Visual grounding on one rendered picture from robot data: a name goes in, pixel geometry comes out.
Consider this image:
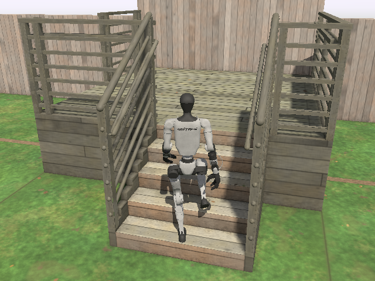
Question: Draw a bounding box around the right robot hand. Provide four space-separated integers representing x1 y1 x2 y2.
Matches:
206 173 220 190

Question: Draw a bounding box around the right robot upper arm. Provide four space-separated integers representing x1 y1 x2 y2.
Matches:
200 118 214 152

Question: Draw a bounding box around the robot right forearm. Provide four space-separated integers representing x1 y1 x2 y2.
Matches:
208 143 219 174

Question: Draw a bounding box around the right robot thigh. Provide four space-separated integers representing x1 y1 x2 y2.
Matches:
196 158 207 175

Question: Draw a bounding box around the robot head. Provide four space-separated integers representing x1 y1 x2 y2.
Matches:
177 93 197 122

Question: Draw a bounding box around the robot left forearm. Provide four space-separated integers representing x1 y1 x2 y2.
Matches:
162 142 171 158

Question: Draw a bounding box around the left robot upper arm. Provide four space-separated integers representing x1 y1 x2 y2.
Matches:
163 118 175 150

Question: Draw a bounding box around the left robot hand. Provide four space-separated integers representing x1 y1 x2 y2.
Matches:
163 154 176 163

